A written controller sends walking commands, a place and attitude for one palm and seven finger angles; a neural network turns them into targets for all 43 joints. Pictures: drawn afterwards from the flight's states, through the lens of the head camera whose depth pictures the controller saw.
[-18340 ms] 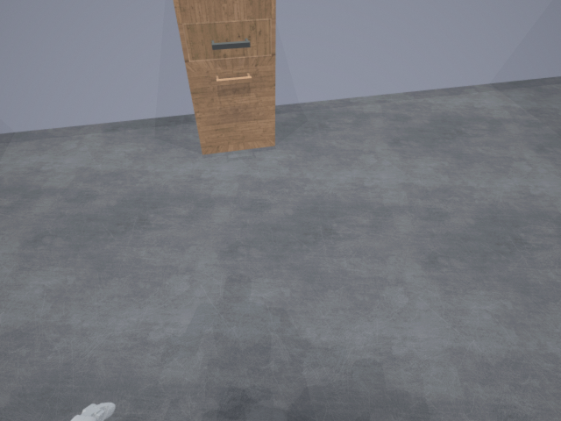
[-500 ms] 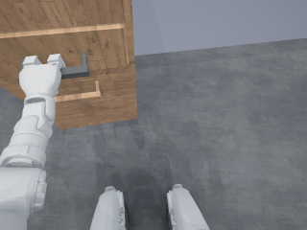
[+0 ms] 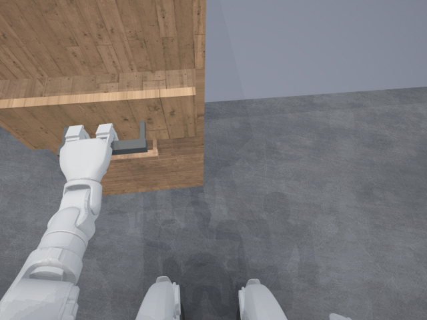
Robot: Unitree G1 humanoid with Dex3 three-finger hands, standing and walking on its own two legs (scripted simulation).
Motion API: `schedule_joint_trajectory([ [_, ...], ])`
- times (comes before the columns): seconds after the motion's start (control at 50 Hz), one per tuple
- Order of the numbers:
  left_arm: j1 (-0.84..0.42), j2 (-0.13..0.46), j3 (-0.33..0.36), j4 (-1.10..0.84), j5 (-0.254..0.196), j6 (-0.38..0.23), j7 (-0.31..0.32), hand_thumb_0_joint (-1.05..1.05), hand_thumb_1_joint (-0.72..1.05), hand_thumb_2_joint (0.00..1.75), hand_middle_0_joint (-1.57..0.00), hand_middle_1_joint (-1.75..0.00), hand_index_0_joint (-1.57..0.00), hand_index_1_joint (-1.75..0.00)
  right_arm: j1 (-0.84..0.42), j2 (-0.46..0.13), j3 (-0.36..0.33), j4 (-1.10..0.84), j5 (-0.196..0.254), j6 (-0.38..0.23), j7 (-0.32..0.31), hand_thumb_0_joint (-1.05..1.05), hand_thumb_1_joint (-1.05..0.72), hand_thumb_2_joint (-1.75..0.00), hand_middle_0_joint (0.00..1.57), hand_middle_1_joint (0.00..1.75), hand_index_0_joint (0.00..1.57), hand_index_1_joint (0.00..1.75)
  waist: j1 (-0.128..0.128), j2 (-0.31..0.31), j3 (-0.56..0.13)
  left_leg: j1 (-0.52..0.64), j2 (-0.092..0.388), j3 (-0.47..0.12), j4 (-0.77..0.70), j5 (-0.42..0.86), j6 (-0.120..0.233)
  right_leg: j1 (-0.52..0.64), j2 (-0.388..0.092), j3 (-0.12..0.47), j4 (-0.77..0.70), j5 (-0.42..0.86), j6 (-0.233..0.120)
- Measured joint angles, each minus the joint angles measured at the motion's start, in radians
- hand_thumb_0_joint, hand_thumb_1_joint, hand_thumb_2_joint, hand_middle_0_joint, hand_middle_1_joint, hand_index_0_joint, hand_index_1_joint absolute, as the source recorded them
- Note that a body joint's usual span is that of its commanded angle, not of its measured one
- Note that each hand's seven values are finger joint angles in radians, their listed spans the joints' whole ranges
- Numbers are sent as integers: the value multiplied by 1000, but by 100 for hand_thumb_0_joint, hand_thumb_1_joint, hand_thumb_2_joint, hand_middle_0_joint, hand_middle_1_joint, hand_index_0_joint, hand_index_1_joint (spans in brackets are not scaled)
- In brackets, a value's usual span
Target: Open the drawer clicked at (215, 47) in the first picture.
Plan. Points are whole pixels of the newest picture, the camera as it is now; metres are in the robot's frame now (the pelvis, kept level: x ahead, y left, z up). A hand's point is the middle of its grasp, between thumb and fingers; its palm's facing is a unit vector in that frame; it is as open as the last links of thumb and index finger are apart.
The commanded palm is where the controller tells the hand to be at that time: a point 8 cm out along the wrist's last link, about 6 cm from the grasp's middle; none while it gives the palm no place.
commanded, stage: pull the drawer open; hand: left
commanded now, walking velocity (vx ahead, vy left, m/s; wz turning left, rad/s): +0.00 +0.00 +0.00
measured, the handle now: (104, 139) +0.47 +0.23 -0.04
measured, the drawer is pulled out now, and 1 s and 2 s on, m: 0.06 0.17 0.27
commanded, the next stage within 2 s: none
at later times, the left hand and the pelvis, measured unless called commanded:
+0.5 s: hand (97, 192) +0.36 +0.23 -0.06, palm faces -0.05 -0.04 -1.00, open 5.5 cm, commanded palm +0.32 +0.22 -0.02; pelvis -0.01 +0.00 +0.01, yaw +0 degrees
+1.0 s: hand (95, 223) +0.30 +0.22 -0.06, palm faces -0.03 -0.04 -1.00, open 5.7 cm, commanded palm +0.26 +0.21 -0.02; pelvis -0.02 -0.02 +0.01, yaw +1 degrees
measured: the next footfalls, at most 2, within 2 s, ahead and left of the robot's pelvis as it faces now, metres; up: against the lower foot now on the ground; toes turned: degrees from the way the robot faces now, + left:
none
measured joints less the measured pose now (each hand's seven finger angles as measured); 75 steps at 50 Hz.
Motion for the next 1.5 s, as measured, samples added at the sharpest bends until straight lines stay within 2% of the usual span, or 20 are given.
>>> schedule_joint_trajectory([
  [0.5,175,-50,-28,-108,-2,50,27,1,75,78,-30,-135,-39,-135,-11,12,-1,-1,1,4,-2,1,-90,-90,20,30,20,30,8,2,-6,55,1,6,-20,18,-3,50,3,8,-16,15,0],
  [1.02,362,-95,-60,-239,7,69,62,1,74,77,-29,-134,-38,-134,-65,12,2,-15,3,-28,-16,1,-90,-90,20,30,20,30,45,-6,-12,92,-3,-10,-24,32,-23,80,1,-6,7,8,-19],
  [1.5,596,-114,-78,-448,11,78,82,1,74,77,-27,-132,-37,-132,-105,14,9,-51,-4,-29,-11,1,-90,-90,20,30,20,30,62,-9,-15,111,-3,-8,-6,9,-29,94,1,-4,33,-19,-25],
])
